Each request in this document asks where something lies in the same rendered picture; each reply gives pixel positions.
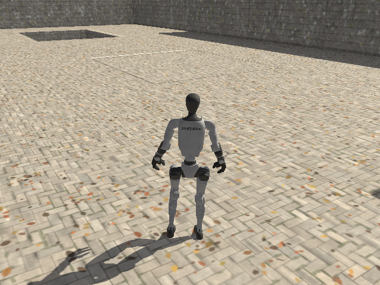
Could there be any robot left forearm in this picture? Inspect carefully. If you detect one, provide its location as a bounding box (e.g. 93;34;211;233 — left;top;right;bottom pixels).
154;141;166;161

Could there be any robot right thigh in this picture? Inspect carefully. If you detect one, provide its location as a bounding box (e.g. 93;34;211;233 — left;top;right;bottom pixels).
195;166;210;205

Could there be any right robot hand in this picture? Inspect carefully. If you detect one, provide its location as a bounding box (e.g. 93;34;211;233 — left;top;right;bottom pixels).
213;162;226;173

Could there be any left robot hand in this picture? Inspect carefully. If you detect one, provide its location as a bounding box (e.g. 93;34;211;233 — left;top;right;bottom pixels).
151;157;165;170

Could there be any right robot upper arm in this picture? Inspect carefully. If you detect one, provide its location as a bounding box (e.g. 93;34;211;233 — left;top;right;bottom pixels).
204;120;220;152

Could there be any robot right forearm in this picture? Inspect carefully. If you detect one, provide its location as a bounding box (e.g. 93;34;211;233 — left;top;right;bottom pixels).
214;143;225;164

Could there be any robot right shin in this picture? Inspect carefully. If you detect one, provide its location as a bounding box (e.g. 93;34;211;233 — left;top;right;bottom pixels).
196;194;205;232

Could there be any left robot upper arm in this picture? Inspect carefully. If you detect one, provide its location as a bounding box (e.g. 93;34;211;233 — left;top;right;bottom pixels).
161;119;180;151

